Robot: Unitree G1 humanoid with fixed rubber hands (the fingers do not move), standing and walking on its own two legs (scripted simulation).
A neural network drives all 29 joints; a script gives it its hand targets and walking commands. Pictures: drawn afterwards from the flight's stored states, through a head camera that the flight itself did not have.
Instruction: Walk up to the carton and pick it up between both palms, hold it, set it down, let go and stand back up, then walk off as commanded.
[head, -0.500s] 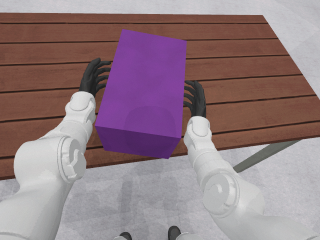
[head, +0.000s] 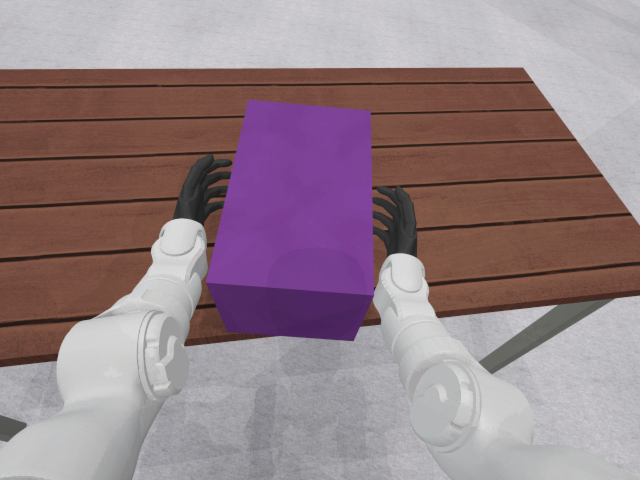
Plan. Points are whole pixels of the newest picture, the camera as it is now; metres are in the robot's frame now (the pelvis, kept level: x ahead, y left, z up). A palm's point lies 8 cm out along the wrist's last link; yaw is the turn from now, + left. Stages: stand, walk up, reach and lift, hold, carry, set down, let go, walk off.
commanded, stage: reach and lift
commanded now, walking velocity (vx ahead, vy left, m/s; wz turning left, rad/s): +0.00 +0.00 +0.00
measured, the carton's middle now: (300, 219) +0.46 +0.00 +0.01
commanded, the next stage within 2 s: none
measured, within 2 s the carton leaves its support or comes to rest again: neither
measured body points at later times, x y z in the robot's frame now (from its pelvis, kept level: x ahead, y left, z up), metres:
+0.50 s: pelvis +0.00 -0.01 +0.01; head +0.00 +0.01 +0.46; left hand +0.44 +0.13 +0.13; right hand +0.39 -0.14 +0.10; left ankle +0.01 +0.10 -0.73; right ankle +0.00 -0.16 -0.73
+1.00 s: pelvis -0.01 -0.01 +0.01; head -0.04 +0.01 +0.46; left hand +0.41 +0.13 +0.15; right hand +0.38 -0.15 +0.11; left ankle +0.01 +0.10 -0.73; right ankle +0.00 -0.16 -0.73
